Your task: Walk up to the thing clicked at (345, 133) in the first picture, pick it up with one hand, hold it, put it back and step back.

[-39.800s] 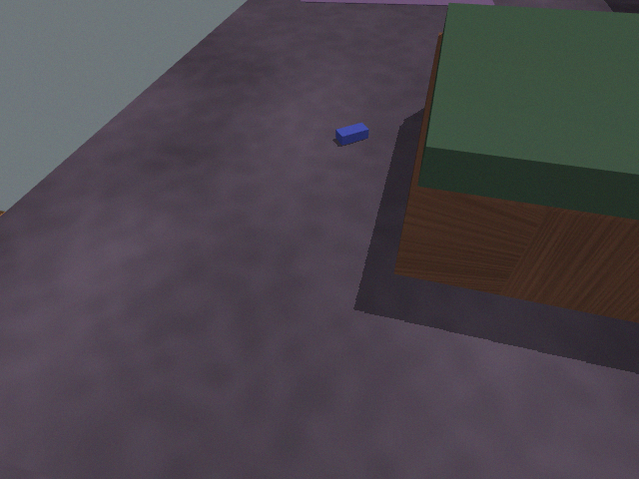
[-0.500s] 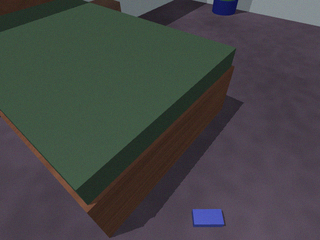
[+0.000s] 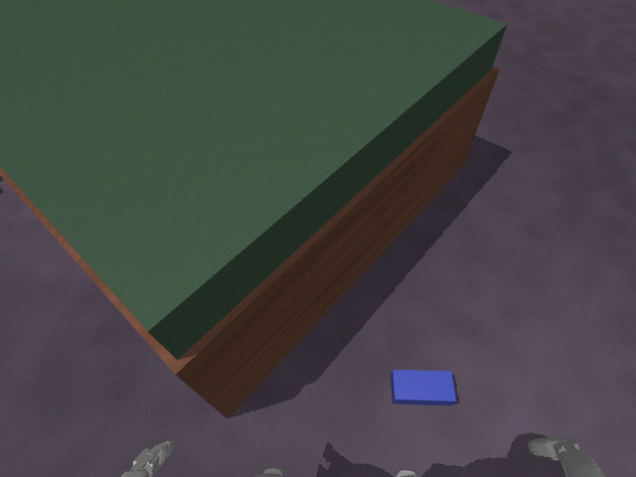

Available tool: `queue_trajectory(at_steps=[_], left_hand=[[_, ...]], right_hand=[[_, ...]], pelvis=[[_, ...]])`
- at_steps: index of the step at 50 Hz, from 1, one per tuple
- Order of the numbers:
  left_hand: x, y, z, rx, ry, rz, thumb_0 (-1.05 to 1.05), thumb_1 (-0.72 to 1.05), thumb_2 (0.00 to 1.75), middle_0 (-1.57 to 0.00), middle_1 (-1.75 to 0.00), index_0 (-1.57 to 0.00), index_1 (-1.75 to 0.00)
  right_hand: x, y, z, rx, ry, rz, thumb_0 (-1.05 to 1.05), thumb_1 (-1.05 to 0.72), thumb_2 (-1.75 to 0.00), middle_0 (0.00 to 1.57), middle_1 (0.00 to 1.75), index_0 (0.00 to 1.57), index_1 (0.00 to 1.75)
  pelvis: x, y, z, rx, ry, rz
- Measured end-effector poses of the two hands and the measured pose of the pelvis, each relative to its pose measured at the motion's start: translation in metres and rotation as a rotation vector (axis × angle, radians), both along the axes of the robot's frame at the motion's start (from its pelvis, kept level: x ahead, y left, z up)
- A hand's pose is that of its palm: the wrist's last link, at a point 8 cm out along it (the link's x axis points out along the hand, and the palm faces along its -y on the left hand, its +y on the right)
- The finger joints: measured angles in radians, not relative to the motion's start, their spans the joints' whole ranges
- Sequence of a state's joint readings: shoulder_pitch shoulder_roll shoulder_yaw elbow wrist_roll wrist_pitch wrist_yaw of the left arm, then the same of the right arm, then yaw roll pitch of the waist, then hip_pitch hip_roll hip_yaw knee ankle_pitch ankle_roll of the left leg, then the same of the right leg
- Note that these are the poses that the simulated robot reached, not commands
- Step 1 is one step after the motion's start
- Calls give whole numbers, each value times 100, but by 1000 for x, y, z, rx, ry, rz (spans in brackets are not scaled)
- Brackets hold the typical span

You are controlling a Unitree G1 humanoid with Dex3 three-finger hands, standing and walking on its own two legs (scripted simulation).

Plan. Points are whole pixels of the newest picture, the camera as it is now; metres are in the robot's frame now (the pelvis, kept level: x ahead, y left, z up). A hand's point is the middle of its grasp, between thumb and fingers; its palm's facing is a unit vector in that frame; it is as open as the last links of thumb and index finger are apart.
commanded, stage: rise first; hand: right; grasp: from above
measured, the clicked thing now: (421, 387) +0.42 -0.24 -0.71
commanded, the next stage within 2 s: none
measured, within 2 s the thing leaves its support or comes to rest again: neither
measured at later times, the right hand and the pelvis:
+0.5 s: hand out of the picture +0.13 -0.27 -0.23, palm faces -0.26 +0.81 -0.52, open 14.1 cm; pelvis -0.01 +0.00 -0.09, yaw +0 degrees
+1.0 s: hand (481, 433) +0.26 -0.29 -0.44, palm faces -0.45 +0.33 -0.83, open 14.2 cm; pelvis -0.09 +0.01 -0.30, yaw +2 degrees
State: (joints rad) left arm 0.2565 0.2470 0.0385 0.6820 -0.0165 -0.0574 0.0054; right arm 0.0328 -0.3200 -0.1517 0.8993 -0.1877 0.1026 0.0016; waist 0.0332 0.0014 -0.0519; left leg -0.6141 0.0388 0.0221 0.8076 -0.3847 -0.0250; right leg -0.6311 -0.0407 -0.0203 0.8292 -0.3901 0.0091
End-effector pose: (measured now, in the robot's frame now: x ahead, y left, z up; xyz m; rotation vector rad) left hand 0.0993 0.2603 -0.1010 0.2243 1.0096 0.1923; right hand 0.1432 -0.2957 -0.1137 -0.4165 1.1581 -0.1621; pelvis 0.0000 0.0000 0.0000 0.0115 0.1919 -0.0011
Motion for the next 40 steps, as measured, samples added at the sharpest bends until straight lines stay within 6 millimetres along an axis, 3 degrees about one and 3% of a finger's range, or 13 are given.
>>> queue_trajectory(at_steps=[9, 18, 24, 28, 33, 40], left_hand=[[36, -4, -22, 36, -104, -60, 0, 87, 88, -20, -30, -21, -30], [63, -16, -38, 24, -189, -109, 0, 88, 89, -20, -30, -21, -30], [70, -18, -61, 23, -222, -143, 0, 89, 89, -20, -30, -21, -30], [71, -13, -91, 30, -224, -168, 0, 89, 89, -20, -30, -21, -30], [63, -1, -146, 44, -188, -183, 0, 89, 89, -20, -30, -21, -30], [32, 13, -234, 41, -78, -157, 0, 90, 89, -20, -30, -21, -30]], right_hand=[[-11, -4, -27, -44, -42, 58, 0, 48, -100, 8, 108, 8, 108], [-16, -5, -42, -81, -22, 107, 0, 54, -101, 8, 107, 8, 109], [-10, -9, -67, -127, -18, 184, 0, 55, -101, 9, 107, 8, 108], [4, -15, -99, -182, -30, 275, 0, 55, -100, 9, 107, 8, 108], [34, -14, -146, -258, -92, 446, 0, 55, -100, 9, 107, 9, 108], [76, -11, -207, -411, -197, 611, 0, 55, -100, 8, 107, 8, 108]], pelvis=[[-5, -1, -34, 9, 74, -5], [-5, -2, -57, 19, 133, -12], [-11, -1, -83, 20, 187, -14], [-20, 1, -112, 18, 244, -14], [-33, 3, -161, 17, 317, -12], [-57, 6, -230, 18, 376, -4]])
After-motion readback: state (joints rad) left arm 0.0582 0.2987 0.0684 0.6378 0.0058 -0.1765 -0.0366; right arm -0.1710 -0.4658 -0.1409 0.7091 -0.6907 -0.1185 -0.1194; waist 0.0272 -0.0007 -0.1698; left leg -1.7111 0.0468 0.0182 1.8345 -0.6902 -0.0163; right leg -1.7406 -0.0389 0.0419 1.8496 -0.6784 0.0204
